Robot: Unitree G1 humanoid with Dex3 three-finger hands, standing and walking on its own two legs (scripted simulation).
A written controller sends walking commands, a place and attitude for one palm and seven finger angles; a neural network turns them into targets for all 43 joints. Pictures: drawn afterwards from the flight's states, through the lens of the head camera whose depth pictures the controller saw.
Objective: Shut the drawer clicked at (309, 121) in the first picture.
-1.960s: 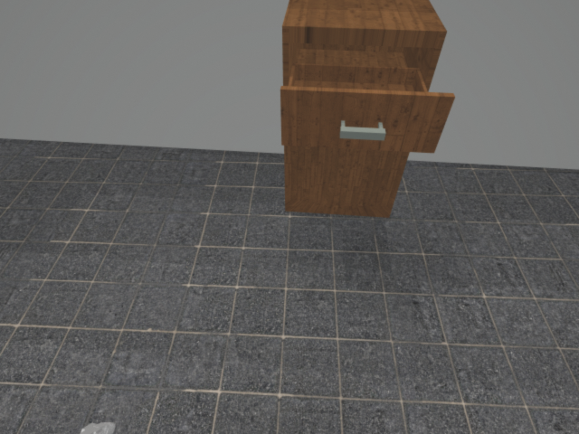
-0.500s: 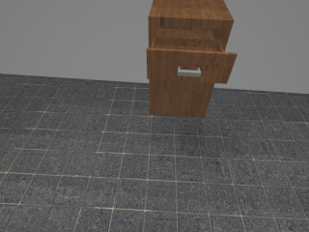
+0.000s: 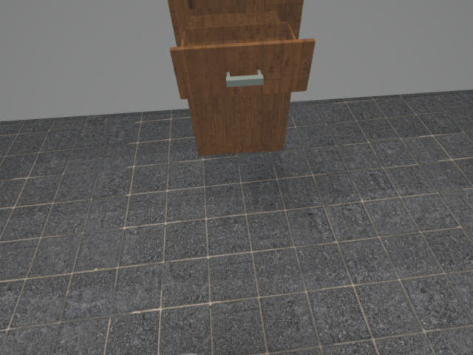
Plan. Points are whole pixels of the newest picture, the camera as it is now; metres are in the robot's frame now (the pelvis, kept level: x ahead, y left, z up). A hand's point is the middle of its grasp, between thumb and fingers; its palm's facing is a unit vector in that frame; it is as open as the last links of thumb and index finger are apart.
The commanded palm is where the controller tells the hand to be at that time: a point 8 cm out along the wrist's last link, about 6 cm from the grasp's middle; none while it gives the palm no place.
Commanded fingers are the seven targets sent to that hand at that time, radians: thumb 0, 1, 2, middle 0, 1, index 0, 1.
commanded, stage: walk to a spot facing it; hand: left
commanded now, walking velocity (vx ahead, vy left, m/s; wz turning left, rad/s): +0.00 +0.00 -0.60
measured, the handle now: (244, 77) +0.92 +0.05 -0.05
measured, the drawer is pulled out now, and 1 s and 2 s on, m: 0.30 0.30 0.30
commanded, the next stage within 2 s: turn to face it in 1.82 s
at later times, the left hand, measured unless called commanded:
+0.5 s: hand out of the picture +0.10 +0.25 -0.16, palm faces -0.17 -0.96 -0.21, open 7.4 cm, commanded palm none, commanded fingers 0.00 0.90 0.90 -0.20 -0.30 -0.20 -0.30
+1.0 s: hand (256, 231) +0.41 +0.00 -0.16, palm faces -0.65 -0.75 -0.15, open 7.4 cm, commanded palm none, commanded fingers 0.00 0.90 0.90 -0.20 -0.30 -0.20 -0.30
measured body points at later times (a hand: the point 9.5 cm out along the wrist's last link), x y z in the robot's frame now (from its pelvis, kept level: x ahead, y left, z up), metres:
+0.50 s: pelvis +0.04 +0.05 +0.02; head +0.05 +0.07 +0.47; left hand +0.11 +0.31 -0.14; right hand +0.09 -0.22 -0.10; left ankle +0.06 +0.16 -0.72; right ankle +0.01 -0.07 -0.70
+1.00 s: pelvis +0.17 -0.04 -0.01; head +0.22 -0.06 +0.43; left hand +0.45 +0.04 -0.14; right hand -0.08 -0.11 -0.13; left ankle +0.08 +0.15 -0.67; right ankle +0.23 -0.15 -0.72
